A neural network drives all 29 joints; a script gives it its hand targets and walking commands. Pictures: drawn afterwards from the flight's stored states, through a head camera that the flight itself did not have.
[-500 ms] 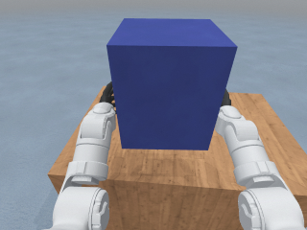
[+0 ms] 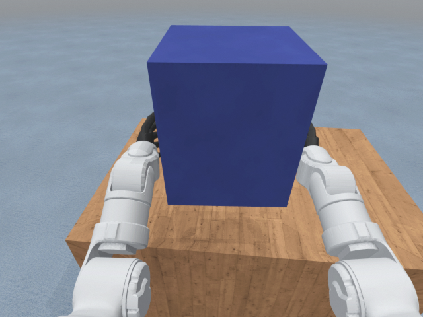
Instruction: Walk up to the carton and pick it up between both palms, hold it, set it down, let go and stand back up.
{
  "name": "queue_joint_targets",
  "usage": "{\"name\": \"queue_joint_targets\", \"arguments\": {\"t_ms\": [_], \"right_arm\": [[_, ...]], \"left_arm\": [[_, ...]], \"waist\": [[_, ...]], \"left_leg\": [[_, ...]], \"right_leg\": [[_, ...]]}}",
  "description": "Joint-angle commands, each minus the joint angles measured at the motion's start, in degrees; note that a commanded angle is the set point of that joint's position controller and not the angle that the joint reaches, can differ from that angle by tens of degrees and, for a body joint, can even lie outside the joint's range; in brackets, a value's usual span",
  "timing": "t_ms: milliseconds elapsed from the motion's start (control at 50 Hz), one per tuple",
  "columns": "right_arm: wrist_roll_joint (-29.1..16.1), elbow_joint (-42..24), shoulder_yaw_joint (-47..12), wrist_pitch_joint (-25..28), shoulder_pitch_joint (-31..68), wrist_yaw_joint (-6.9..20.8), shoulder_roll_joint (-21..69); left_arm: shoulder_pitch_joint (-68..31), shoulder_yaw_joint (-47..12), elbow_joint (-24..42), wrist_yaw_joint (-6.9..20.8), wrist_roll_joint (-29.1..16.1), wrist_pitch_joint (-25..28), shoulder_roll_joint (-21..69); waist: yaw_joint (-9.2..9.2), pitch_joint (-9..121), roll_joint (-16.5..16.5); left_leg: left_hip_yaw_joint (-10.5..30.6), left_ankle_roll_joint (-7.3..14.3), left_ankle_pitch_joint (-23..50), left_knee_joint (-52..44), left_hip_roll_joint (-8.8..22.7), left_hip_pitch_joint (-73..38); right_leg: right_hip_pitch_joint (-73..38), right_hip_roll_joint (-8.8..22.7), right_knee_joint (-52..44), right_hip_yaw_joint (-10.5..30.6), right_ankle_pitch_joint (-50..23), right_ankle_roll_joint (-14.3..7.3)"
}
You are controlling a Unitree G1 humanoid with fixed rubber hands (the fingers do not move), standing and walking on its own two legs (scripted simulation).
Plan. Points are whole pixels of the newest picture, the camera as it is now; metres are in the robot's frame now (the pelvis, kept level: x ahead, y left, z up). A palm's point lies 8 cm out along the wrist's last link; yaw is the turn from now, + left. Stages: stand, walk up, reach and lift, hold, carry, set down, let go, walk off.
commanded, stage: hold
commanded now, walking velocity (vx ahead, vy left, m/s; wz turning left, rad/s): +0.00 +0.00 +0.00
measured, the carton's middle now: (228, 115) +0.39 +0.01 +0.27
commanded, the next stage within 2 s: none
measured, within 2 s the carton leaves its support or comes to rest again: neither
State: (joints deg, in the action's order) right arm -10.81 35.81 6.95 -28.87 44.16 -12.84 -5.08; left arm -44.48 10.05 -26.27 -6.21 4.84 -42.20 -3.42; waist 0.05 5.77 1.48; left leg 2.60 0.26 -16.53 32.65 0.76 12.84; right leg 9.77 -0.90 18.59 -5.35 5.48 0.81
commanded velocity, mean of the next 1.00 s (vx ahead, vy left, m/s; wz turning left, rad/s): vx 0.00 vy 0.00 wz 0.00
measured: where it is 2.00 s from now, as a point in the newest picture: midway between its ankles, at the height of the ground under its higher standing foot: outside the picture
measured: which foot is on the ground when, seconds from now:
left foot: down 0.00-1.00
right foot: down 0.00-1.00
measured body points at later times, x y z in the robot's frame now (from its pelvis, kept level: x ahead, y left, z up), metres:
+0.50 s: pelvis +0.00 +0.00 +0.00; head -0.06 +0.02 +0.45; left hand +0.39 +0.16 +0.20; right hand +0.40 -0.14 +0.20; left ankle +0.01 +0.09 -0.74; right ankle +0.05 -0.14 -0.74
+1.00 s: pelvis +0.00 +0.00 +0.00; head -0.06 +0.02 +0.45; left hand +0.39 +0.16 +0.20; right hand +0.40 -0.14 +0.20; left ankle +0.01 +0.09 -0.74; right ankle +0.05 -0.14 -0.74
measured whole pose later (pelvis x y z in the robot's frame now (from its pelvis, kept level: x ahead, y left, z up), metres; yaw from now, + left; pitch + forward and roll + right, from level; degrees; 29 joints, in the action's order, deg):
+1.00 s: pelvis +0.00 +0.00 +0.00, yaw +0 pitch -3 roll -4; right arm -10.8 36.0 6.9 -28.9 44.3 -12.8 -5.1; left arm -44.5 10.2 -26.1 -6.3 4.9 -42.1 -3.4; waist 0.0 5.7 1.5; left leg 2.7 0.3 -16.7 32.6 0.8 12.8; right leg 9.8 -1.0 18.6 -5.3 5.6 0.8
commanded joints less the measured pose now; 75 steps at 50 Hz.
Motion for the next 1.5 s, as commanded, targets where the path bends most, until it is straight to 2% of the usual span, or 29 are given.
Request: {"name": "queue_joint_targets", "arguments": {"t_ms": [0, 300, 500, 1480], "right_arm": [[-9.8, -20.4, -22.1, 4.2, 63.3, 9.2, 43.1], [-9.6, -20.7, -22.2, 4.3, 63.6, 9.3, 43.3], [-10.2, -21.5, -22.7, 4.1, 62.8, 9.0, 43.0], [-9.8, -20.3, -22.4, 4.1, 62.3, 9.1, 43.3]], "left_arm": [[-55.7, -23.2, 19.3, 8.1, -7.3, 6.5, 47.8], [-55.4, -22.9, 19.0, 8.2, -7.3, 6.5, 47.6], [-54.9, -23.9, 20.4, 8.1, -7.7, 6.3, 48.0], [-55.5, -23.4, 20.4, 8.1, -7.4, 6.6, 47.6]], "waist": [[-4.42, 24.6, 1.9], [-4.24, 25.0, 1.3], [-4.58, 25.6, 1.9], [-4.65, 25.4, 1.9]], "left_leg": [[2.0, -3.4, 14.7, -14.3, -2.6, -1.7], [1.9, -3.1, 14.3, -14.5, -2.7, -1.3], [2.2, -3.7, 17.2, -13.7, -2.7, -2.6], [2.1, -3.4, 15.7, -14.1, -2.7, -1.9]], "right_leg": [[-15.2, -2.9, -0.2, 5.2, -0.2, -1.1], [-15.8, -2.9, -0.2, 5.3, -0.5, -1.1], [-15.8, -3.2, 0.0, 5.2, -2.1, -1.1], [-16.1, -3.0, -0.1, 5.4, -1.8, -1.1]]}}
